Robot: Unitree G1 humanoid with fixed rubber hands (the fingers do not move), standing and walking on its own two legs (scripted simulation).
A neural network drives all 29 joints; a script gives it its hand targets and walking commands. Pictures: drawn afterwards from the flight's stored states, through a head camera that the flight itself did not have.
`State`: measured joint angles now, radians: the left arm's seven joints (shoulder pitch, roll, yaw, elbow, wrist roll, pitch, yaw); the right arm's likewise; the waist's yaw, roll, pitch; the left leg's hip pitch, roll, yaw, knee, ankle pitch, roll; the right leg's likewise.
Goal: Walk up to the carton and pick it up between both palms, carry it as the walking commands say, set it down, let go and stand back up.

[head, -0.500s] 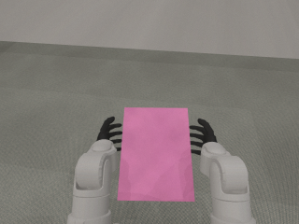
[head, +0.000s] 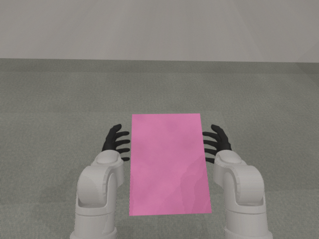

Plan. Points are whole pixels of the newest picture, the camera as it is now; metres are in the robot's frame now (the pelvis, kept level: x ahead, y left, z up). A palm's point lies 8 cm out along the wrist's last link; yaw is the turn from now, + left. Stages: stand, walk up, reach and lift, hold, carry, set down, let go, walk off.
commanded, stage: carry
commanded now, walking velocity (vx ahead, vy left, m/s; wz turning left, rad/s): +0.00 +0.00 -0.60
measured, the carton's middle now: (165, 166) +0.31 +0.01 +0.02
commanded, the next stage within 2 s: none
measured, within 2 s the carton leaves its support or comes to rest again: neither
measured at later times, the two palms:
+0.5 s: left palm (175, 168) +0.27 -0.01 +0.08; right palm (294, 204) +0.19 -0.25 +0.09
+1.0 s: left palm (233, 198) +0.20 -0.12 +0.09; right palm out of the picture +0.06 -0.33 +0.08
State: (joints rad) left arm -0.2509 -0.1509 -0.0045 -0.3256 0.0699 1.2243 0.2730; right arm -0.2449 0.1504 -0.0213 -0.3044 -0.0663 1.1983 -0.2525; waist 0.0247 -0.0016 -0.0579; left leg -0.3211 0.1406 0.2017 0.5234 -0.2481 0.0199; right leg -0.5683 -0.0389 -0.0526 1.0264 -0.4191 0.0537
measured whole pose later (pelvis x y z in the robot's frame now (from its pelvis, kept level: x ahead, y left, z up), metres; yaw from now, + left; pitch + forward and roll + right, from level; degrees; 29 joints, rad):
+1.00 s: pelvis -0.10 -0.06 -0.02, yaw -36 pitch +4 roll -2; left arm -0.27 -0.16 0.01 -0.28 0.09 1.22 0.26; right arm -0.27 0.15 -0.03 -0.26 -0.08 1.21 -0.25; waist 0.00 0.04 -0.10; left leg -0.43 0.26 0.26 0.76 -0.40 -0.07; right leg -0.38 -0.01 -0.14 0.58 -0.26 -0.01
